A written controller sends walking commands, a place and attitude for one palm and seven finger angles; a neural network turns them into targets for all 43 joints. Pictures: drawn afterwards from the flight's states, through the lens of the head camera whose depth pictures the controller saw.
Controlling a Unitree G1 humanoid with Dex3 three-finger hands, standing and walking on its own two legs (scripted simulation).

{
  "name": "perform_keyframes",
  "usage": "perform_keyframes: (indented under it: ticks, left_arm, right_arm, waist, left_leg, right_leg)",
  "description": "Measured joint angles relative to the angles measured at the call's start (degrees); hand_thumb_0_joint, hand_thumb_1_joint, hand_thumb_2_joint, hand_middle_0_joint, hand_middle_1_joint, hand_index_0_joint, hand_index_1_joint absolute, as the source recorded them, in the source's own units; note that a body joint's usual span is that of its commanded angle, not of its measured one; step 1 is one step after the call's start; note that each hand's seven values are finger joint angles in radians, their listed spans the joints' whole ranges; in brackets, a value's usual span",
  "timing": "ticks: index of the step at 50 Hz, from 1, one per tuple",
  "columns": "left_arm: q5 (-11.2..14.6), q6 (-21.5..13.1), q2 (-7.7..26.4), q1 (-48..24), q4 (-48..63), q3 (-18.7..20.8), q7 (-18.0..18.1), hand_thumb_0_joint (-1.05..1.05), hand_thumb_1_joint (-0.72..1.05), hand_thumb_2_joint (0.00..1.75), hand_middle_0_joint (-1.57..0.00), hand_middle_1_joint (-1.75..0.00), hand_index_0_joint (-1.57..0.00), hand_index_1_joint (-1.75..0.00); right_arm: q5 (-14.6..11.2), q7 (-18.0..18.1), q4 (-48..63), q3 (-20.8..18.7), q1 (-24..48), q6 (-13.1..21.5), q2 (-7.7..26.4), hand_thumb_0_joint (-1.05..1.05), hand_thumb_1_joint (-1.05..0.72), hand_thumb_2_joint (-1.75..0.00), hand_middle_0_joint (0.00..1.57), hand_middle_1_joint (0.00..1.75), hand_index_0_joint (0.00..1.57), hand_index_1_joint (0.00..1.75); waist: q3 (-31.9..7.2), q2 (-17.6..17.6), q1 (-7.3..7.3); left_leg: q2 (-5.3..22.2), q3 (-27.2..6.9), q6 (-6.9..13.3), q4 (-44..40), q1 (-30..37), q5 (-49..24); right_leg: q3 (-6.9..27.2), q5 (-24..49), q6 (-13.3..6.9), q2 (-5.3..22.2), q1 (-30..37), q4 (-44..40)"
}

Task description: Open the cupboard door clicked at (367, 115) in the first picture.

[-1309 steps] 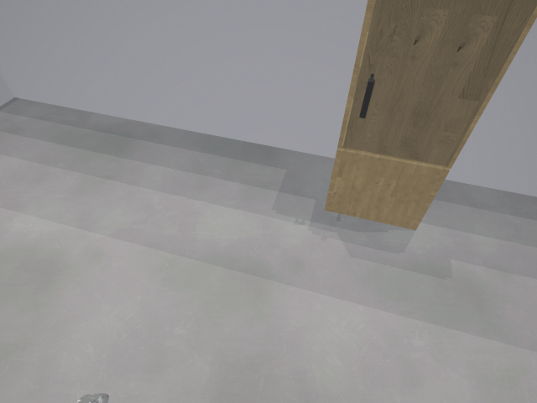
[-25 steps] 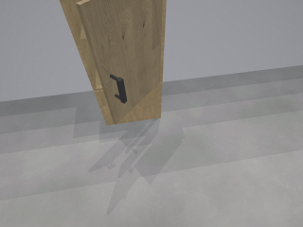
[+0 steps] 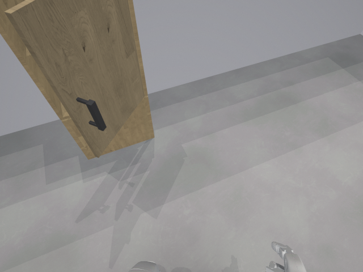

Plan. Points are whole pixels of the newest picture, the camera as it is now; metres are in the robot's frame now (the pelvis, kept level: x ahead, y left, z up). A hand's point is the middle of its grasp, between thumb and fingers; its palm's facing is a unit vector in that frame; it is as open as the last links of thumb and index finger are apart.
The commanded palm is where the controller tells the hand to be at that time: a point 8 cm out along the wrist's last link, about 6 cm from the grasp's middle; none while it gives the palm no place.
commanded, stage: walk to a spot facing it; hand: left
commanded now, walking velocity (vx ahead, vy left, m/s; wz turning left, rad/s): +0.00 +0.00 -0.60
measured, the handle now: (91, 114) +0.55 +0.37 -0.10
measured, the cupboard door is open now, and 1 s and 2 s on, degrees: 44 44 44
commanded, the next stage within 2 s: none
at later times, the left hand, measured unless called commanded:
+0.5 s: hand (124, 256) +0.16 +0.17 -0.17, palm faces -0.33 -0.90 -0.28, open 7.4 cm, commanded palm none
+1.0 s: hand (211, 205) +0.31 -0.05 -0.17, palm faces -0.63 -0.74 -0.23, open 7.3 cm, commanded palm none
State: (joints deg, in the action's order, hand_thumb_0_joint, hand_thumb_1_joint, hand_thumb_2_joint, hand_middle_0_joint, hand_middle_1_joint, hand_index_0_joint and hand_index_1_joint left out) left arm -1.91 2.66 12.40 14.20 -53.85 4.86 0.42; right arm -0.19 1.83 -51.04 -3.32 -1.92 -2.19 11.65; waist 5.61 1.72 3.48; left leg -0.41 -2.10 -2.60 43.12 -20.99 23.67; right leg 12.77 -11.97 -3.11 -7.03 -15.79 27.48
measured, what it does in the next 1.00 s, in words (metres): steps to the right, turning right: left foot, then right foot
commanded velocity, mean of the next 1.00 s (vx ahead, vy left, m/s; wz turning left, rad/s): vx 0.20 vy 0.00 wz -0.56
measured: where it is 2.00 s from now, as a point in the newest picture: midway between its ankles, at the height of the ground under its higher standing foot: (274, 235)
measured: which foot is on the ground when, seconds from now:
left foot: up 0.00-0.04, down 0.06-0.34, up 0.36-0.56, down 0.58-0.92, up 0.94-1.00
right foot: down 0.00-0.04, up 0.06-0.34, down 0.36-0.58, up 0.60-0.90, down 0.92-1.00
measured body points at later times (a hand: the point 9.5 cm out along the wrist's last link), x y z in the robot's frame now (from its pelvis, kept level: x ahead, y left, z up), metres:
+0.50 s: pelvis +0.00 -0.01 -0.01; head +0.05 -0.03 +0.43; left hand +0.17 +0.22 -0.15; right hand -0.05 -0.29 -0.15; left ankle +0.02 +0.13 -0.70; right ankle -0.03 -0.13 -0.74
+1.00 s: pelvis +0.08 -0.11 -0.02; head +0.11 -0.15 +0.42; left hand +0.34 -0.01 -0.15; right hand -0.12 -0.26 -0.17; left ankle +0.08 +0.08 -0.67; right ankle +0.06 -0.20 -0.74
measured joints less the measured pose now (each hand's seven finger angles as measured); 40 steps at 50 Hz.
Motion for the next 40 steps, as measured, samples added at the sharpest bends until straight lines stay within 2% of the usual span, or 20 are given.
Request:
perform_keyframes:
  ticks: [2,3,5,7,9,11,14,16,17,18,19,21,23,26,29,30,32,35,37,40]
  left_arm:
    - [0.25,0.31,0.60,0.03,0.34,0.12,0.01,0.00,0.90,0.90,-0.20,-0.30,-0.21,-0.30]
    - [0.51,0.48,0.57,0.08,0.64,0.07,-0.14,0.00,0.90,0.90,-0.20,-0.30,-0.21,-0.30]
    - [0.39,0.81,1.90,-1.55,0.88,0.38,-0.79,0.00,0.90,0.90,-0.20,-0.30,-0.21,-0.30]
    - [0.05,0.92,3.11,-2.96,1.31,0.89,-1.37,0.00,0.91,0.90,-0.20,-0.30,-0.20,-0.30]
    - [0.15,1.01,3.67,-4.12,2.10,1.10,-1.81,0.00,0.91,0.90,-0.20,-0.30,-0.20,-0.30]
    - [0.22,1.04,3.78,-4.92,2.97,0.91,-2.18,0.00,0.91,0.90,-0.20,-0.30,-0.20,-0.30]
    - [0.35,0.94,3.90,-5.71,3.66,0.40,-2.65,0.00,0.91,0.90,-0.20,-0.30,-0.20,-0.30]
    - [0.45,0.76,3.98,-6.12,3.91,0.09,-2.93,0.00,0.91,0.90,-0.20,-0.30,-0.20,-0.30]
    - [0.45,0.44,4.26,-6.01,4.24,-0.16,-3.03,0.00,0.91,0.90,-0.20,-0.30,-0.20,-0.30]
    - [0.29,-0.13,4.66,-5.80,4.50,-0.28,-2.85,0.00,0.91,0.90,-0.20,-0.30,-0.20,-0.30]
    - [0.30,-0.48,4.21,-6.21,4.19,-0.45,-2.39,0.00,0.91,0.90,-0.20,-0.30,-0.20,-0.30]
    - [0.17,-0.49,3.18,-6.53,3.98,-0.88,-1.63,0.00,0.91,0.90,-0.20,-0.30,-0.20,-0.30]
    - [0.03,-0.12,2.59,-6.26,3.76,-1.01,-1.00,0.00,0.91,0.90,-0.20,-0.30,-0.20,-0.30]
    - [-0.13,0.21,2.18,-5.34,3.03,-1.22,-1.03,0.00,0.91,0.90,-0.20,-0.30,-0.20,-0.30]
    - [0.01,0.61,1.69,-3.77,2.36,-1.41,-1.72,0.00,0.90,0.90,-0.20,-0.30,-0.21,-0.30]
    - [0.22,0.97,1.32,-3.51,2.21,-1.42,-1.97,0.00,0.90,0.90,-0.20,-0.30,-0.21,-0.30]
    - [0.29,1.63,1.18,-3.77,1.87,-1.06,-2.84,0.00,0.90,0.90,-0.20,-0.30,-0.21,-0.30]
    - [-0.30,1.07,1.38,-4.93,1.96,-0.42,-3.95,0.01,0.91,0.90,-0.20,-0.30,-0.20,-0.30]
    - [-0.35,0.52,1.22,-6.00,2.55,-0.30,-4.44,0.01,0.91,0.90,-0.20,-0.30,-0.20,-0.30]
    - [-0.19,-0.07,0.84,-7.62,3.19,-0.63,-4.71,0.01,0.91,0.90,-0.20,-0.30,-0.20,-0.30]
  right_arm:
    - [-0.09,0.04,0.76,0.42,-0.63,0.82,0.03,0.01,-0.91,-0.90,0.20,0.30,0.20,0.30]
    - [0.19,0.07,1.45,0.59,-1.44,1.44,0.69,0.01,-0.90,-0.90,0.20,0.30,0.20,0.30]
    - [1.07,0.38,1.51,0.86,-2.26,1.88,0.34,0.00,-0.90,-0.90,0.20,0.30,0.20,0.30]
    - [1.73,0.35,1.44,1.50,-3.92,1.88,0.04,0.00,-0.90,-0.90,0.20,0.30,0.20,0.30]
    - [2.12,0.34,1.17,1.74,-5.56,1.65,0.18,0.00,-0.90,-0.90,0.20,0.30,0.20,0.30]
    - [2.32,0.24,0.71,1.67,-6.84,1.44,0.65,0.01,-0.90,-0.90,0.20,0.30,0.20,0.30]
    - [2.30,-0.11,0.26,1.34,-8.52,1.20,1.53,0.01,-0.90,-0.90,0.20,0.30,0.20,0.30]
    - [2.12,-0.36,0.00,1.04,-9.77,0.95,2.35,0.01,-0.90,-0.90,0.21,0.30,0.20,0.30]
    - [1.93,-0.52,0.00,0.85,-10.66,0.76,2.74,0.01,-0.90,-0.90,0.21,0.30,0.20,0.30]
    - [1.63,-0.67,-0.13,0.65,-11.24,0.45,3.05,0.01,-0.90,-0.90,0.21,0.30,0.20,0.30]
    - [1.37,-0.62,-0.63,0.40,-10.89,-0.11,3.85,0.01,-0.90,-0.90,0.20,0.30,0.20,0.30]
    - [0.99,-0.28,-1.55,-0.09,-10.06,-0.97,4.97,0.01,-0.90,-0.90,0.20,0.30,0.20,0.30]
    - [0.89,-0.30,-1.82,-0.27,-9.87,-1.00,5.06,0.01,-0.91,-0.90,0.20,0.30,0.20,0.30]
    - [0.96,-0.88,-1.26,-0.18,-10.53,-0.31,4.26,0.01,-0.91,-0.90,0.20,0.30,0.19,0.30]
    - [1.25,-1.38,-0.03,0.34,-12.48,1.54,3.79,0.01,-0.91,-0.90,0.20,0.30,0.19,0.30]
    - [1.72,-1.25,0.33,0.47,-13.36,2.54,3.90,0.01,-0.91,-0.90,0.20,0.30,0.20,0.30]
    - [2.33,-0.77,-0.10,0.93,-14.89,3.73,3.23,0.01,-0.91,-0.90,0.20,0.30,0.20,0.30]
    - [2.62,-0.91,-1.62,1.64,-18.10,4.38,1.75,0.00,-0.91,-0.90,0.20,0.30,0.20,0.30]
    - [2.58,-0.91,-2.82,1.97,-19.87,4.58,1.05,0.00,-0.90,-0.90,0.20,0.30,0.20,0.30]
    - [2.62,-1.12,-4.23,2.09,-21.71,4.78,0.52,0.01,-0.90,-0.90,0.20,0.30,0.20,0.30]
  waist:
    - [-0.90,0.02,-0.37]
    - [-1.70,-1.42,-0.81]
    - [-0.73,-0.24,-0.83]
    - [-0.12,0.57,-0.76]
    - [0.38,0.18,-0.81]
    - [0.96,-0.89,-1.01]
    - [1.54,-2.28,-1.92]
    - [1.61,-2.98,-2.62]
    - [1.24,-2.83,-2.95]
    - [0.65,-2.01,-3.02]
    - [1.14,-2.71,-3.17]
    - [2.10,-3.55,-3.75]
    - [2.19,-2.78,-4.06]
    - [1.07,-0.73,-4.04]
    - [-1.22,-0.18,-4.37]
    - [-1.99,-1.02,-4.83]
    - [-2.45,-1.18,-5.28]
    - [-3.06,-0.69,-5.40]
    - [-2.92,-0.80,-5.10]
    - [-2.17,-1.46,-5.24]
  left_leg:
    - [0.17,-0.34,0.78,-9.40,3.53,-3.86]
    - [1.60,-1.37,2.13,-13.74,4.77,-7.75]
    - [1.66,-0.07,2.22,-11.78,4.23,-8.64]
    - [2.32,1.19,1.66,-11.90,4.95,-7.35]
    - [3.54,2.09,1.20,-12.98,5.85,-7.32]
    - [5.08,3.20,0.90,-13.46,6.62,-7.40]
    - [7.26,5.37,0.10,-12.21,7.01,-6.27]
    - [8.50,6.69,-0.69,-9.69,6.46,-4.61]
    - [8.74,7.34,-1.14,-7.48,5.61,-3.32]
    - [8.36,8.10,-1.30,-3.51,3.91,-0.78]
    - [8.19,6.95,-1.19,1.84,2.01,3.14]
    - [6.62,4.55,-0.89,11.54,-1.54,6.96]
    - [5.24,4.55,-0.90,14.94,-3.31,6.91]
    - [3.67,6.01,-0.81,8.38,-2.08,5.61]
    - [2.93,7.09,0.15,-6.22,3.03,3.32]
    - [3.58,6.81,0.97,-8.22,3.19,-0.06]
    - [4.67,7.82,2.42,-7.77,3.51,-4.65]
    - [5.86,9.57,2.07,-12.13,7.03,-5.39]
    - [6.68,11.00,1.11,-16.02,9.76,-6.44]
    - [8.07,13.64,-0.01,-19.24,13.14,-6.63]
  right_leg:
    - [0.95,-0.74,0.80,-1.08,-1.38,1.88]
    - [-0.20,-3.60,1.30,-2.18,-3.15,4.62]
    - [-3.93,-12.66,3.24,-0.43,-7.55,16.29]
    - [-7.10,-15.21,4.69,1.46,-11.52,27.68]
    - [-9.74,-15.45,5.54,3.60,-13.35,32.51]
    - [-12.03,-15.03,5.81,5.57,-12.59,29.75]
    - [-14.33,-13.45,5.26,7.05,-9.10,21.05]
    - [-15.41,-9.65,4.47,7.26,-5.47,13.79]
    - [-15.41,-5.35,3.64,7.62,-3.14,9.12]
    - [-14.18,-3.70,2.39,8.14,-2.45,6.92]
    - [-13.59,-4.89,2.11,7.49,-3.42,8.59]
    - [-12.50,-6.36,2.35,6.59,-3.91,9.91]
    - [-10.97,-5.91,2.62,6.34,-3.36,8.85]
    - [-8.33,-4.96,2.52,6.28,-2.50,7.09]
    - [-6.40,-7.74,2.08,5.27,-3.27,8.89]
    - [-6.90,-12.32,2.01,4.45,-4.88,12.57]
    - [-9.12,-15.86,2.10,4.63,-8.72,22.79]
    - [-12.39,-11.52,2.70,6.88,-14.01,34.30]
    - [-14.14,-7.83,3.27,8.73,-16.03,34.79]
    - [-16.32,-5.83,3.36,10.42,-16.16,26.90]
